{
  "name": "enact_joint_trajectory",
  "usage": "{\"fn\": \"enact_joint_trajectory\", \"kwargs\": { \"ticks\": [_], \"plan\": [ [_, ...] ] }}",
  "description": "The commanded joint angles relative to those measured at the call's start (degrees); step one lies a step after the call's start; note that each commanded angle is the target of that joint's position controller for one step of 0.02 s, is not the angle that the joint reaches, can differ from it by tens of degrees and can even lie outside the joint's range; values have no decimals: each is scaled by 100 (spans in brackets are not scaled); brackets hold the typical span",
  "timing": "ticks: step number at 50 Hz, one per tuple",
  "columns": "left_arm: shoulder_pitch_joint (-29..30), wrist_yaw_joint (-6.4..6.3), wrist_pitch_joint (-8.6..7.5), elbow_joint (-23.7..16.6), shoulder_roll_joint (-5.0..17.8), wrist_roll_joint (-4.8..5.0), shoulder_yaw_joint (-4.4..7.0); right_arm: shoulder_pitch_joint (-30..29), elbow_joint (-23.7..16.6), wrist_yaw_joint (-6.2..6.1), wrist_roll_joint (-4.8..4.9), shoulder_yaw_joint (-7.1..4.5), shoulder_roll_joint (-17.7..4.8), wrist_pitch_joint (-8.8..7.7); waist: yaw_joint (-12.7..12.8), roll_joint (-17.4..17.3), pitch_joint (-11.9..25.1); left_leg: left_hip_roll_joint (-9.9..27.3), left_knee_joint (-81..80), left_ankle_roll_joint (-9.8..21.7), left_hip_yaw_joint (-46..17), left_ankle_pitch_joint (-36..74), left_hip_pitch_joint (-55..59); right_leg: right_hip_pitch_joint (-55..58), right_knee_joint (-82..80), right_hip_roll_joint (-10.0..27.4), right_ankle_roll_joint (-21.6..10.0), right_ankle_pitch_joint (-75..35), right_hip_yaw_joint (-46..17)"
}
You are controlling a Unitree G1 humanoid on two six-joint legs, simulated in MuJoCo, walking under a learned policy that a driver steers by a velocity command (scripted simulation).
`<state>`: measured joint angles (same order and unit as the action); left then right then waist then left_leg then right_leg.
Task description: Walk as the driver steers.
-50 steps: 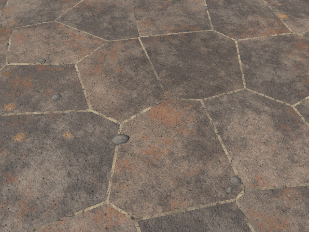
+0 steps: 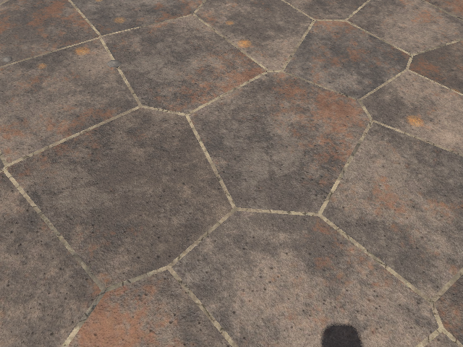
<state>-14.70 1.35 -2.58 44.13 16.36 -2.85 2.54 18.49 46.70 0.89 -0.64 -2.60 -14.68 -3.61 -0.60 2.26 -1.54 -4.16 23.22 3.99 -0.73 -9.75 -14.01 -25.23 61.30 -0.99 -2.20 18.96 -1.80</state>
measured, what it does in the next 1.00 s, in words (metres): walks ahead, turning left: right foot, then left foot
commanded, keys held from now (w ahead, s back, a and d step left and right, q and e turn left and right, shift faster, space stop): w+q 0.84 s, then w+e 0.16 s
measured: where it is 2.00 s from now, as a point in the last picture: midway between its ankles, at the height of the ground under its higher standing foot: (140, 207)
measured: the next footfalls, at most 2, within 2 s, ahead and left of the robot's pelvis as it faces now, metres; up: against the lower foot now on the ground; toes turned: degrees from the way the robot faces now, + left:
right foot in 0.30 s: +0.30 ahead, -0.11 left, +0.00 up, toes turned +10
left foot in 0.82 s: +0.49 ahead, +0.19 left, +0.00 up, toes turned +31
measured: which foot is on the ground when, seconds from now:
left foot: down 0.00-0.30, up 0.32-0.80, down 0.82-1.00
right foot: up 0.00-0.28, down 0.30-0.80, up 0.82-1.00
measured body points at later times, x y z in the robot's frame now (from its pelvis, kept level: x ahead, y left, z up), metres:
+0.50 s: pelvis +0.24 -0.03 +0.00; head +0.26 -0.04 +0.45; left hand +0.27 +0.26 -0.10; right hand +0.40 -0.28 -0.12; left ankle +0.20 +0.10 -0.66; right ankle +0.26 -0.12 -0.74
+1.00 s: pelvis +0.46 +0.12 +0.00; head +0.48 +0.14 +0.45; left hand +0.40 +0.38 -0.14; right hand +0.69 -0.06 -0.12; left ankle +0.46 +0.16 -0.74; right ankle +0.52 -0.03 -0.66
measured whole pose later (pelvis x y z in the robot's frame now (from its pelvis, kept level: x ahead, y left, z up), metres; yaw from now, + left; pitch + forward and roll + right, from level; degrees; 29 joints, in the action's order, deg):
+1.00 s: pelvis +0.46 +0.12 +0.00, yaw +30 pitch +0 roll +0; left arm -16.0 0.9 -2.1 46.3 14.3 -1.5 1.8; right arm 13.9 45.8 0.6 -1.0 -2.7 -14.4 -2.1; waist 1.4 1.5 -3.2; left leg -6.2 23.1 7.2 3.7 -10.9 -12.5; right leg -28.8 65.8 6.0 -0.6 17.9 0.6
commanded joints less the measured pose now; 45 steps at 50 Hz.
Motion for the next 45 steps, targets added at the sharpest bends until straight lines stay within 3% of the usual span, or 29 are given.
{"fn": "enact_joint_trajectory", "kwargs": {
  "ticks": [1, 4, 9, 12, 13, 14, 15, 16, 17, 18, 19, 21, 25, 29, 32, 35, 37, 39, 40, 41, 42, 43, 44, 45],
  "plan": [
    [-140, 29, 0, -332, 244, -19, 2, 231, -150, -12, 63, -182, -737, -113, 152, -743, 190, 1327, -1125, 1022, -1702, 1357, 590, -703, -468, 290, 232, -165, 35],
    [704, 34, 0, -591, 147, 19, -96, 442, -55, -34, 65, -221, -770, -55, -42, -741, -60, 1175, -1324, 971, -1572, 935, 365, -770, -1477, 353, 396, -790, 136],
    [1493, 1, -63, -839, 178, 131, -146, 809, 27, -19, 17, -304, -903, -16, -311, -699, 13, 1159, -941, 802, -1663, 1299, 462, -294, -2491, 160, 451, -1334, 178],
    [1261, -56, -138, -837, 303, 152, -99, 664, -39, -53, -14, -357, -1010, 22, -119, -743, 88, 1223, -481, 621, -1968, 1352, 393, 452, -2998, 36, 333, -994, 100],
    [883, -90, -179, -724, 343, 145, -68, 526, -75, -64, 0, -373, -1047, 31, 97, -667, 166, 1121, -147, 523, -1985, 1350, 229, 1047, -3361, -34, 262, -993, 129],
    [358, -159, -248, -566, 536, 90, 11, 506, -95, -53, 23, -354, -959, 6, 317, -412, 441, 822, 560, 380, -1830, 1350, -43, 1926, -3630, 96, 123, -907, -22],
    [-474, -254, -306, -511, 970, -34, 128, 404, -261, -27, 88, -264, -630, -45, 701, 281, 1108, 449, 2018, 199, -1323, 568, -551, 2990, -3978, 1273, -182, 98, -1174],
    [-718, -299, -212, -502, 1483, -78, 253, 822, -456, -47, 224, -171, -206, -31, 559, 1429, 1529, -340, 3391, 34, -474, -2027, -2029, 3970, -4638, 2577, -708, 1140, -3330],
    [-549, -287, -128, -459, 1172, 0, 241, 870, -341, -90, 39, -239, -652, 74, 374, 933, 1126, 86, 4137, 72, -392, -2101, -2546, 3444, -4740, 2653, -927, 1706, -3885],
    [-243, -253, -128, -529, 654, 53, 119, 577, -278, -47, -42, -268, -712, 123, 297, 257, 522, 328, 4306, 88, -488, -1586, -2557, 2874, -4789, 2336, -843, 1500, -3163],
    [-40, -223, -156, -506, 412, 75, 58, 348, -294, 13, -54, -248, -584, 138, 219, 112, 185, 486, 4194, 29, -450, -1214, -2449, 2421, -4901, 2036, -743, 609, -2344],
    [-21, -225, -232, -406, 256, 97, 16, 217, -303, 111, -139, -251, -513, 245, 94, 446, 32, 662, 4037, -87, -335, -924, -2238, 2060, -5036, 1624, -543, -632, -1286],
    [-337, -187, -371, -182, 360, 184, 82, -276, -518, 231, -151, -216, -406, 360, 53, 335, 97, 719, 4044, -224, -249, -365, -2542, 2179, -5138, 1597, -626, -2079, -438],
    [-561, -173, -352, 14, 383, 171, 111, -1034, -788, 316, -144, -144, -328, 371, 152, 270, -104, 786, 3283, -312, -89, 331, -2831, 2263, -5239, 1523, -634, -2493, 270],
    [-658, -172, -338, 122, 478, 165, 144, -1617, -987, 391, -130, -54, -240, 340, 263, 285, -256, 785, 2265, -209, 211, 816, -2426, 2179, -5247, 1466, -535, -2528, 742],
    [-900, -206, -281, 280, 627, 163, 191, -2012, -1163, 421, -155, -28, -288, 337, 356, 254, -372, 699, 1630, 13, 545, 516, -2163, 2513, -5088, 1599, -451, -2903, 1007],
    [-997, -236, -207, 376, 735, 158, 209, -2018, -1212, 385, -185, -45, -344, 341, 311, 287, -302, 470, 1348, 223, 778, 31, -1821, 2811, -4600, 1643, -373, -4126, 1241],
    [-1043, -270, -113, 446, 940, 153, 246, -1421, -1077, 304, -221, -123, -480, 320, 16, 380, 150, 23, 1163, 494, 960, -549, -952, 2987, -3336, 1652, -318, -5835, 1461],
    [-997, -279, -63, 427, 984, 179, 245, -575, -822, 241, -257, -208, -604, 266, -372, 229, 640, -183, 776, 670, 909, -412, 146, 2625, -2143, 1573, -232, -5672, 1593],
    [-994, -270, -54, 282, 866, 147, 201, 433, -530, 134, -306, -369, -1012, 239, -773, -281, 1284, 420, 526, 936, -82, -896, 1691, 1462, -471, 1421, -58, -4030, 1621],
    [-1210, -133, -84, -163, 122, 147, 38, 259, -642, 49, -206, -519, -1729, 254, -295, -1720, 1760, 2243, 156, 1711, -3160, -1019, 3449, -1158, 1520, 384, 303, 1252, 1376],
    [-560, -127, -126, -261, 621, 120, 131, 596, -733, -16, -53, -504, -1595, 322, -755, -876, 2040, 2530, -605, 1848, -4232, -736, 3411, -1714, 2041, 168, 280, 1114, 229],
    [-252, -110, -162, -305, 565, 228, 112, 288, -563, -87, -44, -425, -1315, 324, -555, -575, 1157, 2378, -613, 1641, -3011, -26, 2786, -1956, 1866, 543, 186, 367, 128],
    [-341, -114, -211, -199, 454, 262, 54, 9, -519, -100, -28, -314, -944, 274, -287, -355, 642, 2132, -675, 1407, -2340, 888, 1882, -1559, 1321, 716, 139, 10, 160]
  ]
}}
